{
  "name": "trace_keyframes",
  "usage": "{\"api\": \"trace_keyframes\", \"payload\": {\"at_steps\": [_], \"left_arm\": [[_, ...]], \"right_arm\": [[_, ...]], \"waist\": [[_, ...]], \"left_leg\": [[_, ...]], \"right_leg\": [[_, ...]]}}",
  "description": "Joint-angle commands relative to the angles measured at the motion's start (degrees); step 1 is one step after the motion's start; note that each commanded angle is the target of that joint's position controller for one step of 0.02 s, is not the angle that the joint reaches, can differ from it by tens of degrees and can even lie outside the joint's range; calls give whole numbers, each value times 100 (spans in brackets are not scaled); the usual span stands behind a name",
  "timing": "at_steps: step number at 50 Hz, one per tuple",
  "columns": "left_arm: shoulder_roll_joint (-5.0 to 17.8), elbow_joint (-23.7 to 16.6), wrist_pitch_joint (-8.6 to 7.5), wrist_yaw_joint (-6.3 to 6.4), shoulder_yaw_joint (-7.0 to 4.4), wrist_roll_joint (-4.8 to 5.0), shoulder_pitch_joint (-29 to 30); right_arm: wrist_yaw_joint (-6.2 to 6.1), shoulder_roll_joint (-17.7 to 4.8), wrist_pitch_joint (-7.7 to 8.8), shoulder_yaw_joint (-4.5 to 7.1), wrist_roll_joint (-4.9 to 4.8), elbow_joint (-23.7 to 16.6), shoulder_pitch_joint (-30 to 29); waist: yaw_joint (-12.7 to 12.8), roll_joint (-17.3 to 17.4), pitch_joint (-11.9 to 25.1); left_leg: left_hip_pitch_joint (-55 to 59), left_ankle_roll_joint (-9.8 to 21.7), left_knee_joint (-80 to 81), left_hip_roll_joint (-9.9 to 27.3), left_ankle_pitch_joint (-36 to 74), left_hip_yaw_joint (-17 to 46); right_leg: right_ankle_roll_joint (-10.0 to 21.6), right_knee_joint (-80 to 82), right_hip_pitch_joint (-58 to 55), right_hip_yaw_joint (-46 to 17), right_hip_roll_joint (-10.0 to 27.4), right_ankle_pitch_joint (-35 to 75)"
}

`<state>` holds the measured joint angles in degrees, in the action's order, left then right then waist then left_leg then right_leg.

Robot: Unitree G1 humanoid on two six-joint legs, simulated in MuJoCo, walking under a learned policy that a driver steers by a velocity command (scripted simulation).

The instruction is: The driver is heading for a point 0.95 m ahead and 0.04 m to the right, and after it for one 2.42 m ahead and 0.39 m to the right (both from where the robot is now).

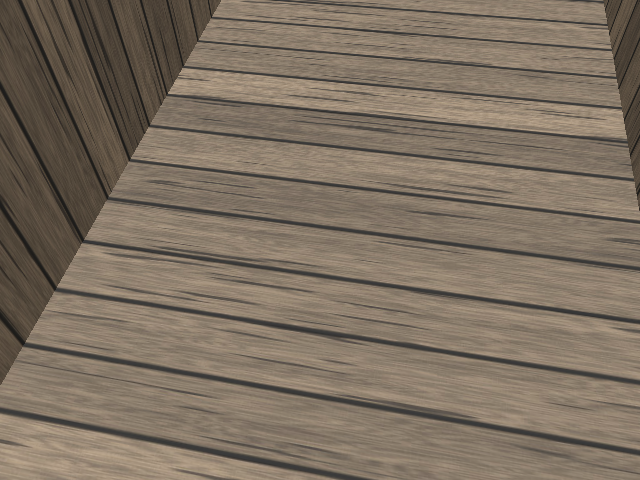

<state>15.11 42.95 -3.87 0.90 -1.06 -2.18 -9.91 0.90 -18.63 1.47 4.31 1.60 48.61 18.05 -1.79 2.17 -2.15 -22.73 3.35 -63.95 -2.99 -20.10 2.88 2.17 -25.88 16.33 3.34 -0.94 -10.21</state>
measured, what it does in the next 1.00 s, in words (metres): walks ahead: left foot, then right foot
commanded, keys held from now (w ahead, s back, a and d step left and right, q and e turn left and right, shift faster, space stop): w+q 0.18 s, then w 0.14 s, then w+e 0.06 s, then e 0.62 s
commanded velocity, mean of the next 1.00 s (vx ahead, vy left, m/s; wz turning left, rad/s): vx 0.30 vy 0.00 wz -0.03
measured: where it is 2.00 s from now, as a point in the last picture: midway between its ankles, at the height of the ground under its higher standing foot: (358, 392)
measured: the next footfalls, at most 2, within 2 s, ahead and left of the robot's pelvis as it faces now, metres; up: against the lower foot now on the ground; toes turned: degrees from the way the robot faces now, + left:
left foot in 0.38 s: +0.32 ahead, +0.12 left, +0.00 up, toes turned +14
right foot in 0.88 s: +0.47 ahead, -0.01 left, +0.00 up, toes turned -5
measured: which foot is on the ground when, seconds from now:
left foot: up 0.00-0.36, down 0.38-0.88, up 0.90-1.00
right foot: down 0.00-0.36, up 0.38-0.86, down 0.88-1.00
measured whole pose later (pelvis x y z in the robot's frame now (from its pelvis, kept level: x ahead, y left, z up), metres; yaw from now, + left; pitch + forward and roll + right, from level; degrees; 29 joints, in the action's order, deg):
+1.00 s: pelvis +0.37 +0.06 -0.01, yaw -6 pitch +0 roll +0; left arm 14.3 45.9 1.5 0.7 -3.9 -0.4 -12.7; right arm -2.1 -13.2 -1.1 2.3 1.3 48.4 10.4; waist 0.8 1.0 -4.6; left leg -24.0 -0.3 -67.2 -0.6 -29.3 -2.8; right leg 5.8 -31.6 20.5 2.2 -4.7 -10.9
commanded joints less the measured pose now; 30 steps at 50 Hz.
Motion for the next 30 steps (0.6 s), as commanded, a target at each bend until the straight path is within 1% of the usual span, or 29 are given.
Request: {"api": "trace_keyframes", "payload": {"at_steps": [1,2,3,5,6,7,8,9,11,13,14,15,16,17,18,19,20,21,22,23,24,25,26,27,28,29,30], "left_arm": [[557,-4,-196,-13,-197,74,-719],[544,2,-218,-31,-220,89,-691],[532,15,-230,-40,-234,99,-718],[498,113,-240,-38,-240,115,-883],[480,156,-244,-46,-242,116,-938],[521,185,-242,-78,-270,125,-980],[557,213,-218,-105,-289,101,-920],[571,322,-201,-96,-292,94,-1056],[571,478,-186,-101,-283,103,-1329],[633,630,-163,-100,-282,102,-1514],[679,652,-146,-108,-280,121,-1565],[770,740,-122,-101,-290,138,-1652],[882,818,-82,-87,-305,140,-1716],[835,948,-65,-39,-250,171,-1835],[818,976,-37,-21,-222,203,-1798],[544,770,-45,-40,-147,220,-1812],[-106,582,-7,-95,-30,396,-2452],[665,618,35,-2,-237,265,-1821],[422,495,4,36,-216,329,-1431],[224,583,0,49,-156,276,-1512],[177,734,78,55,-170,175,-1638],[58,866,186,36,-161,95,-1997],[-7,885,261,31,-174,70,-2087],[30,861,310,-6,-210,65,-2060],[7,866,352,-36,-228,64,-1995],[-24,841,378,-51,-236,75,-1914],[21,735,398,-65,-252,57,-1672]], "right_arm": [[130,-113,-30,-4,49,-458,-85],[172,-119,-52,-1,28,-517,-233],[206,-103,-65,-10,36,-590,-416],[267,-31,-66,-45,62,-795,-843],[296,27,-61,-73,55,-881,-1013],[318,63,-59,-89,40,-961,-1164],[334,98,-77,-117,31,-968,-1257],[347,124,-76,-153,71,-1056,-1401],[354,202,-76,-207,71,-1198,-1761],[317,198,-71,-232,79,-1254,-1942],[295,195,-72,-225,90,-1204,-1925],[256,149,-67,-206,119,-1158,-1835],[218,76,-48,-170,148,-1060,-1568],[205,6,12,-149,238,-890,-1068],[145,-124,78,-66,281,-562,-262],[49,-587,128,55,374,-350,572],[0,-996,141,110,287,-430,498],[-65,-896,134,146,-8,-461,436],[-87,-578,181,29,-30,-338,-11],[-103,-226,238,-69,-60,-267,-278],[-123,49,277,-147,-64,-268,-503],[-143,192,296,-206,-83,-241,-561],[-146,143,336,-201,-74,-178,-455],[-156,50,358,-172,-86,-86,-382],[-182,4,386,-160,-146,-83,-377],[-216,-33,384,-153,-143,-75,-411],[-242,-81,371,-152,-157,-28,-402]], "waist": [[223,-799,244],[212,-862,233],[228,-809,192],[270,-753,65],[270,-742,33],[268,-720,-31],[256,-736,-37],[267,-704,-98],[364,-693,-204],[388,-691,-270],[384,-707,-189],[319,-769,-99],[164,-817,82],[-74,-794,333],[-491,-689,688],[-765,-60,1366],[-235,853,2102],[-522,-187,1677],[-239,-76,802],[33,-36,312],[210,56,148],[374,162,182],[427,239,220],[502,157,247],[536,141,290],[562,149,299],[561,165,261]], "left_leg": [[-1365,-54,-96,412,316,142],[-1558,-97,-33,447,398,49],[-1741,-133,17,486,565,20],[-2024,-189,257,538,959,-63],[-2022,-194,467,545,1196,-133],[-1908,-171,751,570,1435,-204],[-1711,-146,1097,561,1646,-353],[-1587,-83,1312,547,1697,-434],[-1364,65,1874,491,1762,-608],[-1082,243,2322,360,1600,-804],[-777,311,2562,229,1483,-941],[-466,410,2662,50,1187,-1051],[-77,522,2770,-129,872,-1107],[691,618,3165,-233,909,-988],[1859,735,3573,-201,1093,-871],[3330,983,3562,1126,751,537],[4430,1775,4060,3078,2056,3402],[3540,1680,4278,2866,3141,2951],[2690,1422,4406,2556,4329,1738],[2117,1129,4581,2206,4914,1020],[1774,843,4701,1912,5077,508],[1384,691,4818,1799,5431,117],[1281,747,4773,1814,6023,-19],[1403,737,4805,1779,6252,-181],[1443,696,4876,1720,6154,-395],[1520,615,4902,1634,6013,-577],[1561,583,4928,1628,5912,-701]], "right_leg": [[642,1390,-1198,-1488,1600,625],[643,1443,-1303,-1299,1590,700],[653,1537,-1323,-1129,1590,745],[667,1598,-1349,-730,1586,1300],[641,1605,-1310,-499,1543,1525],[614,1629,-1224,-293,1495,1693],[574,1624,-1173,-17,1386,1921],[526,1565,-1171,75,1445,2235],[493,1562,-1256,263,1472,2519],[470,1484,-1502,404,1517,3108],[473,1313,-1650,518,1490,3676],[477,1000,-1816,569,1526,4553],[473,460,-1977,629,1551,5326],[459,-228,-1844,609,1584,5419],[409,-1253,-1318,696,1446,4772],[353,-2975,-86,645,1164,2183],[120,-4978,1605,249,121,-2452],[165,-5098,1761,-698,132,-1863],[168,-4826,1674,-849,328,-1376],[110,-4308,1544,-758,509,-1203],[54,-3999,1308,-742,570,-1080],[-5,-3880,849,-658,542,-953],[-54,-3936,693,-556,424,-936],[-66,-3902,823,-531,367,-819],[-93,-3850,919,-490,313,-628],[-110,-3732,1050,-437,298,-427],[-142,-3552,1208,-397,311,-239]]}}
Velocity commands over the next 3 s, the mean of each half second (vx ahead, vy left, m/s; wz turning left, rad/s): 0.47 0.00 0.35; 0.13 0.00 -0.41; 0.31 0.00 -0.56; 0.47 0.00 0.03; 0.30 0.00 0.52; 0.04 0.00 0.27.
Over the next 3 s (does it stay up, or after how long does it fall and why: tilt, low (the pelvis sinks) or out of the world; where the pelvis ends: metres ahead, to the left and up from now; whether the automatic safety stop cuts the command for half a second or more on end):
stays up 0.91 -0.16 0.01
